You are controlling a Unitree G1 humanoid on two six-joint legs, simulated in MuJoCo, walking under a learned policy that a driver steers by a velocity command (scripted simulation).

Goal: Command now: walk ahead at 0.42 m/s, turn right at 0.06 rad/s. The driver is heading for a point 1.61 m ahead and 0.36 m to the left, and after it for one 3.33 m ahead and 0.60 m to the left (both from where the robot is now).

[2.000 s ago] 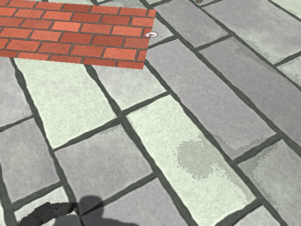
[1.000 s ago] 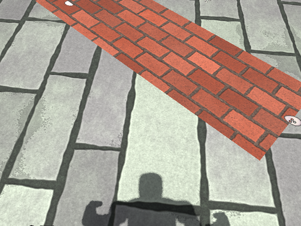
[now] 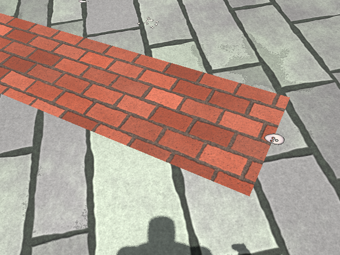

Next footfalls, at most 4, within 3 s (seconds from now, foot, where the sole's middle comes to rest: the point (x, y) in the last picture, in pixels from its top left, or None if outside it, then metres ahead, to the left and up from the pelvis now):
0.22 left None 0.30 0.14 -0.79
0.70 right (199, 224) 0.61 -0.02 -0.79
1.20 left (119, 195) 0.74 0.33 -0.79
1.72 right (161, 134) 1.08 0.17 -0.79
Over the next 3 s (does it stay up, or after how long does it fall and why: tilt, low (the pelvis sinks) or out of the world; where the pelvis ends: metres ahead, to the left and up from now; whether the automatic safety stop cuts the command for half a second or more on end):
stays up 1.62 0.35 0.00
